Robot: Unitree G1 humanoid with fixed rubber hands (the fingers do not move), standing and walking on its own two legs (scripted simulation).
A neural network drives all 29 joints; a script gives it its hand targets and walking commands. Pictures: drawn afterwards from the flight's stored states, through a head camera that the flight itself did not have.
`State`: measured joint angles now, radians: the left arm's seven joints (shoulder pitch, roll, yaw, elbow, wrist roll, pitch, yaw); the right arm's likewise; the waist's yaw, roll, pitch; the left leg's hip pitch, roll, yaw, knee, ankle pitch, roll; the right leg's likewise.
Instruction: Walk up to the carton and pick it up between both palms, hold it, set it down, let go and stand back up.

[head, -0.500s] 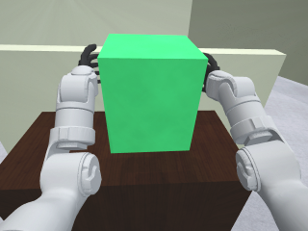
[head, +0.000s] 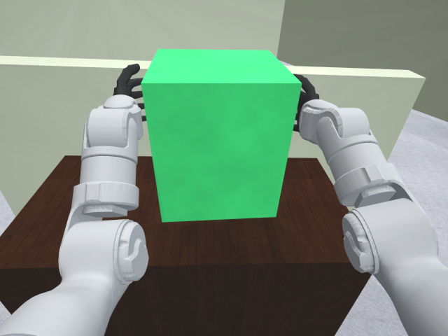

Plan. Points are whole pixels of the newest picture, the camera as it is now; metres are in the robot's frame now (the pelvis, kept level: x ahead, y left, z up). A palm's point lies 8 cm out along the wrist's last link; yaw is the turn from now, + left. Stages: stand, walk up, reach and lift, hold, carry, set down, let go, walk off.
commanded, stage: hold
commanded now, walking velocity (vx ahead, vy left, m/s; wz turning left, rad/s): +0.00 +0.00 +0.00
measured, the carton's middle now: (217, 133) +0.41 +0.02 +0.24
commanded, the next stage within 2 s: none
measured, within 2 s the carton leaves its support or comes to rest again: neither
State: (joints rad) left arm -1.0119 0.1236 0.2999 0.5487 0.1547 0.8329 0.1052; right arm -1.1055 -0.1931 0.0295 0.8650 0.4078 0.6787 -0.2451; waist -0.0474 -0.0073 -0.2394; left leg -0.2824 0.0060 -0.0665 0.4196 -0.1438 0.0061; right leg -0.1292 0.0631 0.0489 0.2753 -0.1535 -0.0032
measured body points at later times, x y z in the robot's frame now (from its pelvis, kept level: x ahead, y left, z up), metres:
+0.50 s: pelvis +0.00 +0.00 +0.00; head -0.09 +0.02 +0.44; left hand +0.40 +0.16 +0.30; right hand +0.39 -0.14 +0.29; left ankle +0.05 +0.11 -0.75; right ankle -0.01 -0.12 -0.75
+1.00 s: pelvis +0.01 -0.01 +0.00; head -0.09 +0.02 +0.44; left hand +0.40 +0.16 +0.30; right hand +0.39 -0.15 +0.29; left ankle +0.05 +0.11 -0.75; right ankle -0.01 -0.12 -0.75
